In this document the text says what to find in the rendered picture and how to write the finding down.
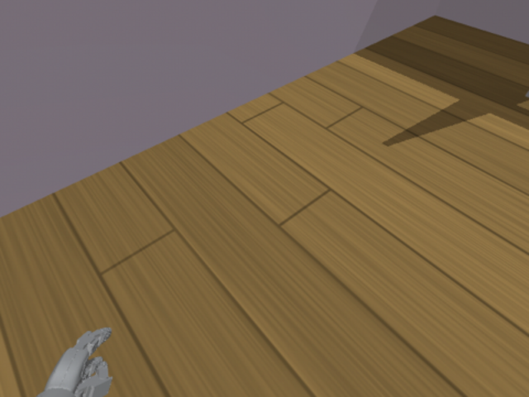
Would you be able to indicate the left robot hand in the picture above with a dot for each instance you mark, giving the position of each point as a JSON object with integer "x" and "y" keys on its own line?
{"x": 73, "y": 370}

